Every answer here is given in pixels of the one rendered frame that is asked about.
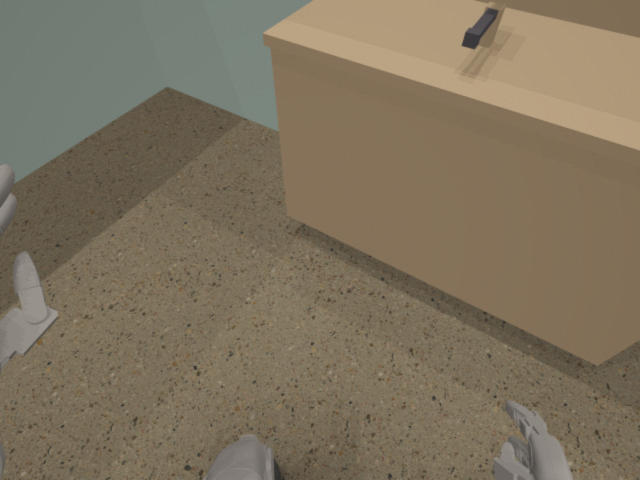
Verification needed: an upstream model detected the tap lever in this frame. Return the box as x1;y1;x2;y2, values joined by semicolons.
462;8;499;49

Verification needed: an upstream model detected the left robot thigh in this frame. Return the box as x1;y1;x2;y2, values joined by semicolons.
203;440;274;480

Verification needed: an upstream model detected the left robot shin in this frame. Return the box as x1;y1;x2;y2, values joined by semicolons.
238;435;260;442

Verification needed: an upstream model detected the counter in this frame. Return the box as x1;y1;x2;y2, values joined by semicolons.
263;0;640;366

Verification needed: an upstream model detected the left robot hand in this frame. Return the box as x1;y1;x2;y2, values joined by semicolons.
0;164;58;373

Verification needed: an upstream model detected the right robot hand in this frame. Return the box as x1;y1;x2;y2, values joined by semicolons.
493;400;573;480

